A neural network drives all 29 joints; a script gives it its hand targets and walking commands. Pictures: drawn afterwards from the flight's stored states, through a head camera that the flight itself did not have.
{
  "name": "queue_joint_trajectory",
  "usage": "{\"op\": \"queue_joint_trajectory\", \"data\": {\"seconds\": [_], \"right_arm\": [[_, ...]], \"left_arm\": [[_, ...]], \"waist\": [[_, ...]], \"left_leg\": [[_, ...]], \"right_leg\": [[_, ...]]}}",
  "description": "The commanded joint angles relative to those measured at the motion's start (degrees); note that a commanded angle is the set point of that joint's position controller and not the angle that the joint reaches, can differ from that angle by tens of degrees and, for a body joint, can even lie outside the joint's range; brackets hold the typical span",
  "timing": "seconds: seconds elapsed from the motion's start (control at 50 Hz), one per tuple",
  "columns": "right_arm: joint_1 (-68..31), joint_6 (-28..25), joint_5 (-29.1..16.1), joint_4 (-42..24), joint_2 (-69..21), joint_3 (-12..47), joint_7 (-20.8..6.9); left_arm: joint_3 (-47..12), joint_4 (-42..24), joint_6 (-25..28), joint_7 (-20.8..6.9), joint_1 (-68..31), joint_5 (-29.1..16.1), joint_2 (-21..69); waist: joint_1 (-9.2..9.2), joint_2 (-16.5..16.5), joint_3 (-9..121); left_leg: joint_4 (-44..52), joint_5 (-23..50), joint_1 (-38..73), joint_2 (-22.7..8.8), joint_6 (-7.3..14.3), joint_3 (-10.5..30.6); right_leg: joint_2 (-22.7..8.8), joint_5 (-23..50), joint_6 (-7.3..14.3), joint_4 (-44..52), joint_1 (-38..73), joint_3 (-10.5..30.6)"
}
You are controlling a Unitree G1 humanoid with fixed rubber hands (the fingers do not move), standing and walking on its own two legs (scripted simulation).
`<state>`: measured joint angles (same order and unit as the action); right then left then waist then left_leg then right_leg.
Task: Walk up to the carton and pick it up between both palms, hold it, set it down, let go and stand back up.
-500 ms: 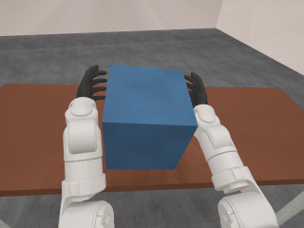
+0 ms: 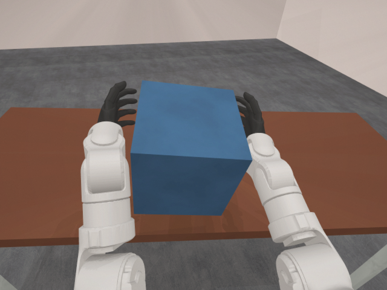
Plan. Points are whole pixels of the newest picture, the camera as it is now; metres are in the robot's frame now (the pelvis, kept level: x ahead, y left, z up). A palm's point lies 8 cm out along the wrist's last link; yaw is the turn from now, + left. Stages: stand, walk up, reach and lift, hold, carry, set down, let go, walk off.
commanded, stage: hold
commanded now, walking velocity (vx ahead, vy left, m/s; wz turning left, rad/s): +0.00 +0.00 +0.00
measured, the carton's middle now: (183, 151) +0.34 +0.01 +0.16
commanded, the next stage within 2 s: none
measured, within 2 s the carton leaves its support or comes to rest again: neither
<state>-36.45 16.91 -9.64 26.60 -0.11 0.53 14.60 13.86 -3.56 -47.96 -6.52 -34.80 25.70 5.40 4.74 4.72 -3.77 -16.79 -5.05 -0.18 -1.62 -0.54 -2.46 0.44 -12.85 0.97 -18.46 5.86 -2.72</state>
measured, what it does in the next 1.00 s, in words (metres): stands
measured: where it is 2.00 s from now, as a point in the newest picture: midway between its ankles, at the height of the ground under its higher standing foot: outside the picture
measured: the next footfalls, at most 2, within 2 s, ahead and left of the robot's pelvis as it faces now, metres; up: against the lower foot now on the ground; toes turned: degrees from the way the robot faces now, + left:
none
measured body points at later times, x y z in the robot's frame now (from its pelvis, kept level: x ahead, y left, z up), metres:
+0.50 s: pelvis +0.00 +0.01 +0.00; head -0.05 +0.04 +0.45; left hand +0.36 +0.15 +0.22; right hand +0.37 -0.13 +0.20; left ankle +0.06 +0.13 -0.75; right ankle -0.01 -0.10 -0.75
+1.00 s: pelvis +0.00 +0.00 +0.00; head -0.06 +0.03 +0.44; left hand +0.35 +0.14 +0.23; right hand +0.37 -0.13 +0.20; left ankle +0.06 +0.13 -0.75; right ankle -0.01 -0.10 -0.75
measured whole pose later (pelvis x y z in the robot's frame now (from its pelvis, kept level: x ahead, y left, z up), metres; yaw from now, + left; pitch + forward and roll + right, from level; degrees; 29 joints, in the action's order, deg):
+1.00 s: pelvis +0.00 +0.00 +0.00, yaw +0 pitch -12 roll +0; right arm -36.4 17.5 -9.9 25.6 0.2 1.6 15.1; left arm 14.3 -4.8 -47.7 -6.9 -33.8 25.7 5.6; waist 4.5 4.9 -4.0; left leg -16.3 -5.1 1.0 -1.8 -0.6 -2.2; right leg 0.6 -12.8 1.1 -17.6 7.3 -3.0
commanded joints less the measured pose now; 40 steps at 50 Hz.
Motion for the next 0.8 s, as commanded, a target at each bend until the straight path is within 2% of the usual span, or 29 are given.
{"op": "queue_joint_trajectory", "data": {"seconds": [0.0,0.02,0.06,0.08,0.12,0.14,0.16,0.18,0.22,0.24,0.28,0.36,0.4,0.42,0.44,0.46,0.48,0.5,0.54,0.56,0.58,0.62,0.66,0.68,0.7,0.72,0.74,0.76,0.78], "right_arm": [[-42.62,-3.55,-2.71,-14.27,-26.78,17.23,-6.39],[-41.55,-3.67,-3.38,-14.14,-26.13,17.18,-6.62],[-43.14,-3.59,-3.25,-15.18,-27.81,17.93,-6.38],[-42.33,-3.28,-3.27,-13.42,-27.64,17.84,-6.32],[-43.48,-3.97,-2.88,-16.52,-28.02,17.75,-6.00],[-41.52,-4.46,-3.63,-17.81,-28.10,17.75,-5.96],[-42.42,-4.01,-4.22,-16.02,-27.67,18.66,-6.16],[-41.50,-3.51,-3.16,-13.23,-26.97,17.07,-5.98],[-40.83,-2.82,-3.68,-12.30,-26.86,17.39,-6.21],[-40.42,-2.77,-2.84,-11.84,-26.53,16.53,-5.98],[-42.11,-3.56,-3.98,-12.79,-26.52,16.82,-6.63],[-42.05,-4.42,-4.90,-16.34,-27.56,18.59,-6.40],[-40.21,-3.64,-4.59,-13.67,-24.59,17.22,-6.44],[-41.47,-3.87,-4.82,-14.14,-25.78,17.77,-6.75],[-39.23,-3.18,-4.07,-11.60,-24.75,16.57,-6.70],[-40.01,-3.45,-3.90,-12.51,-25.14,16.51,-6.74],[-40.41,-3.88,-4.07,-14.04,-26.41,17.07,-6.85],[-39.96,-4.49,-4.35,-16.30,-25.68,16.96,-6.76],[-40.99,-4.67,-3.77,-16.85,-26.35,17.58,-6.57],[-39.80,-4.47,-3.94,-17.33,-25.98,18.59,-6.32],[-41.12,-4.39,-4.34,-18.55,-27.51,19.83,-6.10],[-38.23,-3.65,-2.81,-15.13,-25.36,17.26,-5.96],[-41.01,-3.90,-4.61,-18.14,-27.59,20.82,-6.12],[-39.77,-3.37,-4.32,-16.05,-25.94,19.20,-6.14],[-39.29,-3.55,-4.12,-16.98,-26.40,19.04,-6.03],[-40.06,-3.65,-4.75,-18.19,-26.79,19.89,-5.89],[-41.24,-3.43,-4.24,-17.41,-27.23,20.36,-5.91],[-40.05,-3.54,-3.93,-16.85,-27.62,19.74,-6.05],[-41.92,-3.93,-4.66,-18.29,-27.47,20.16,-6.09]], "left_arm": [[-20.37,2.40,2.55,-6.21,-29.44,-7.00,23.95],[-20.48,2.15,2.53,-6.14,-27.58,-7.38,24.70],[-19.22,3.13,2.64,-6.33,-28.71,-7.00,23.88],[-19.51,2.58,2.59,-6.45,-29.54,-7.13,23.67],[-21.48,1.40,3.41,-6.53,-30.74,-8.87,25.08],[-23.05,-1.63,3.87,-6.24,-30.19,-9.60,25.88],[-20.70,0.90,3.61,-5.91,-28.50,-8.34,25.12],[-20.74,1.03,3.69,-6.14,-30.03,-8.11,24.22],[-19.50,1.96,2.93,-6.35,-28.08,-6.73,23.64],[-19.74,2.82,2.84,-6.69,-28.72,-6.90,23.18],[-19.43,1.99,2.98,-6.54,-30.10,-7.08,24.19],[-22.02,-0.77,3.08,-5.47,-28.03,-7.94,26.68],[-22.75,-0.63,2.76,-5.17,-28.21,-7.87,25.85],[-21.72,-0.80,2.54,-5.03,-27.91,-7.18,25.66],[-21.22,0.68,2.04,-5.37,-26.98,-6.91,25.52],[-21.29,-0.12,2.32,-5.50,-27.84,-7.11,24.91],[-21.28,0.04,2.51,-5.49,-27.11,-7.43,25.69],[-23.99,-3.06,2.96,-5.24,-28.04,-9.15,26.91],[-24.83,-3.15,3.25,-4.77,-28.40,-9.48,27.06],[-24.28,-2.55,2.87,-4.93,-26.08,-8.65,26.09],[-22.42,-1.46,2.50,-5.06,-24.69,-7.76,25.41],[-23.47,-1.53,2.49,-5.84,-26.54,-8.53,25.11],[-21.43,-2.16,2.20,-5.67,-25.30,-7.09,24.26],[-21.97,-0.85,2.18,-5.69,-25.21,-6.77,24.10],[-22.19,-1.41,2.36,-5.87,-26.10,-8.01,24.10],[-21.69,-2.30,2.38,-6.03,-26.28,-7.58,24.56],[-20.16,-0.26,2.38,-5.89,-26.91,-6.77,23.21],[-21.45,-1.46,2.93,-5.87,-27.46,-7.70,24.66],[-21.97,-1.42,2.84,-5.91,-27.06,-7.54,24.45]], "waist": [[-0.32,-3.54,12.96],[0.02,-3.79,13.05],[-1.05,-1.68,14.59],[-0.34,-2.08,14.56],[1.17,-2.03,17.62],[2.03,-3.72,21.54],[0.30,-3.61,19.16],[1.13,-4.04,17.36],[-0.03,-3.57,14.38],[0.85,-3.18,12.53],[-0.48,-3.67,13.44],[0.62,-4.78,17.53],[1.49,-6.82,15.33],[-0.04,-5.67,15.19],[0.97,-5.07,11.87],[0.53,-5.00,12.42],[0.03,-4.91,13.79],[1.28,-5.80,17.78],[2.01,-5.92,18.11],[1.71,-5.56,18.29],[0.25,-2.88,17.06],[2.68,-4.52,15.18],[-0.74,-3.27,15.28],[0.00,-4.72,13.68],[1.27,-2.65,13.75],[-0.02,-2.79,15.30],[-1.50,-2.46,13.60],[-0.45,-2.56,15.18],[-0.46,-2.90,15.75]], "left_leg": [[1.44,1.00,10.42,2.41,2.82,-2.96],[1.87,1.41,10.33,2.23,2.66,-2.84],[1.39,0.48,9.76,2.46,3.60,-3.29],[1.23,0.56,10.02,2.80,3.51,-3.50],[0.25,3.43,11.63,2.70,3.10,-3.14],[-0.56,6.50,13.54,2.62,2.30,-2.82],[-0.13,6.89,13.57,2.88,2.50,-3.01],[0.23,5.53,12.65,2.87,2.69,-3.00],[1.31,3.19,12.26,2.67,2.90,-3.02],[1.21,2.16,11.42,2.70,2.91,-3.29],[1.82,1.35,10.18,2.05,2.47,-2.99],[-0.36,9.69,13.37,2.00,1.40,-2.59],[0.10,8.82,13.41,1.39,0.60,-2.04],[0.49,7.08,12.66,1.61,1.13,-2.58],[1.28,3.63,10.82,1.50,1.29,-2.38],[1.54,2.96,10.83,1.49,1.44,-2.68],[1.26,4.01,11.20,1.53,1.68,-2.89],[0.13,6.71,12.59,1.42,0.72,-2.47],[-0.51,9.02,14.03,1.41,0.65,-2.30],[-1.15,10.35,14.51,1.90,0.84,-2.36],[-1.07,10.85,14.34,2.15,1.89,-2.59],[-0.08,5.80,12.44,2.43,1.44,-2.79],[-0.03,7.71,12.86,2.77,2.77,-2.93],[0.61,6.05,12.49,2.46,2.02,-2.79],[0.36,6.02,11.81,2.13,2.03,-2.44],[0.29,6.95,12.26,2.43,2.15,-3.06],[1.02,4.10,11.51,2.82,3.13,-3.24],[0.83,4.52,11.50,2.82,2.73,-2.89],[0.32,5.30,12.40,2.80,2.72,-3.08]], "right_leg": [[1.69,4.26,-4.18,5.13,-9.54,-3.23],[1.55,4.75,-3.89,5.36,-8.42,-3.04],[1.57,4.90,-4.41,4.97,-8.11,-3.39],[1.34,6.58,-4.51,5.12,-8.70,-3.21],[1.52,9.13,-4.87,4.96,-7.97,-3.14],[1.46,12.87,-5.02,3.94,-6.98,-3.37],[1.65,12.72,-5.09,4.50,-7.48,-3.37],[1.52,10.12,-4.77,5.01,-8.07,-3.42],[1.70,7.47,-4.50,5.19,-8.29,-3.53],[1.50,6.60,-4.65,5.44,-8.56,-3.62],[2.00,3.50,-3.73,5.12,-8.71,-3.74],[2.72,11.38,-3.87,3.96,-6.55,-4.03],[3.02,8.80,-3.29,4.27,-7.96,-4.15],[3.16,6.09,-3.37,4.61,-8.55,-4.24],[2.80,4.08,-3.19,4.84,-8.31,-4.12],[2.48,4.43,-3.19,4.78,-8.48,-3.81],[2.40,4.91,-3.36,4.76,-7.89,-3.61],[2.80,7.77,-3.26,3.71,-7.39,-3.93],[3.00,10.12,-3.67,3.93,-7.91,-4.23],[2.87,11.92,-4.18,3.93,-6.83,-4.32],[2.80,13.06,-4.57,4.29,-5.89,-4.11],[2.00,10.64,-4.29,4.61,-7.24,-4.00],[2.13,11.68,-4.42,4.70,-6.41,-3.80],[2.29,9.81,-4.11,4.87,-7.76,-3.56],[2.48,9.77,-4.41,4.88,-7.52,-3.89],[2.27,11.22,-4.39,4.42,-6.06,-3.38],[2.01,8.49,-4.37,5.02,-7.30,-3.37],[1.94,8.58,-4.35,4.95,-7.57,-3.63],[1.88,10.43,-4.62,4.92,-7.88,-3.65]]}}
